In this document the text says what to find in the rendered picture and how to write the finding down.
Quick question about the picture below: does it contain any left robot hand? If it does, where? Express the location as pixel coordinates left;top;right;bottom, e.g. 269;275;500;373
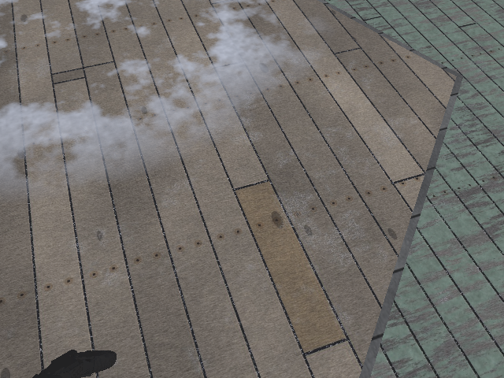
32;350;117;378

